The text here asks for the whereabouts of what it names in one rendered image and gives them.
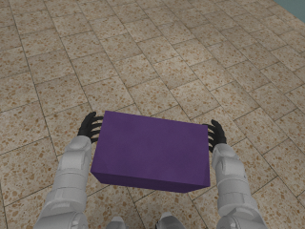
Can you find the robot right hand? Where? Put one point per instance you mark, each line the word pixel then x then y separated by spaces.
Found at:
pixel 218 135

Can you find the right robot upper arm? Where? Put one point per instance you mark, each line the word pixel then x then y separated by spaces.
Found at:
pixel 235 222

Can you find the robot left forearm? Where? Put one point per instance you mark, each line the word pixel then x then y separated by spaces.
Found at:
pixel 68 192

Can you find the left robot upper arm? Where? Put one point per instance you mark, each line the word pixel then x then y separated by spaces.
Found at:
pixel 70 220

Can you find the robot right forearm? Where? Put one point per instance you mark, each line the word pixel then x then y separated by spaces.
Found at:
pixel 234 195

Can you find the robot right thigh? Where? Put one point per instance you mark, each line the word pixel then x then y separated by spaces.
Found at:
pixel 170 222

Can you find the left robot shin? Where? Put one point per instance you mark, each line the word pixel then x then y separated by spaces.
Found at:
pixel 117 218

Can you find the robot left hand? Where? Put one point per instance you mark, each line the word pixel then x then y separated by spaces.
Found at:
pixel 87 126

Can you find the carton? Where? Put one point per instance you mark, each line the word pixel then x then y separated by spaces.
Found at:
pixel 152 153

